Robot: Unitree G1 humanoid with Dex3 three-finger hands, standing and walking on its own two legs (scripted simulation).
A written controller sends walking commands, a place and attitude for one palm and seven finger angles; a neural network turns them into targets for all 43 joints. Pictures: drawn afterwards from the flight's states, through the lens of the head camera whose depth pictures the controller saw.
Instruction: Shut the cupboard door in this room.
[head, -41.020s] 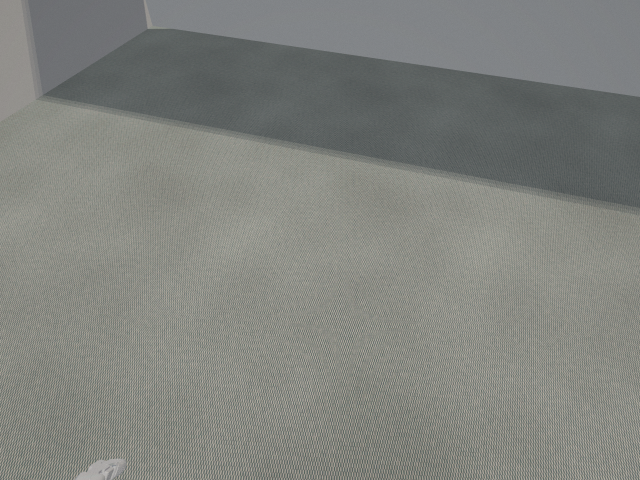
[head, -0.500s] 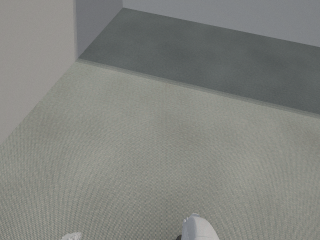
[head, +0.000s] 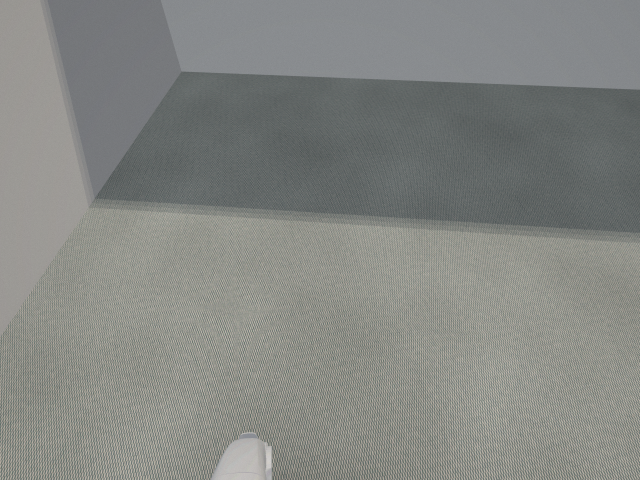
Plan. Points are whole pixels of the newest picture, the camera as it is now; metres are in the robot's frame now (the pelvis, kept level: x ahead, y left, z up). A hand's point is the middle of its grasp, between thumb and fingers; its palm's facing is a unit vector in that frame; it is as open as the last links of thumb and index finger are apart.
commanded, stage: walk around to get in front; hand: left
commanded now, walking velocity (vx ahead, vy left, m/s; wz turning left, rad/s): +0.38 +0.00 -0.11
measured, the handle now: out of the picture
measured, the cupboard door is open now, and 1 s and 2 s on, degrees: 88 88 88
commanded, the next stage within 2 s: walk to a spot facing it in 1.12 s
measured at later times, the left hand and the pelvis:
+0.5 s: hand (202, 377) +0.29 +0.22 -0.17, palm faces -0.07 -0.98 -0.18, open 7.3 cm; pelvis +0.22 +0.04 +0.01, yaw -7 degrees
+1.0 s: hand (265, 287) +0.48 +0.15 -0.17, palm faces -0.08 -0.98 -0.20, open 7.2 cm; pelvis +0.44 -0.04 +0.00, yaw -7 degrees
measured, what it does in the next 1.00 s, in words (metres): walks ahead: left foot, then right foot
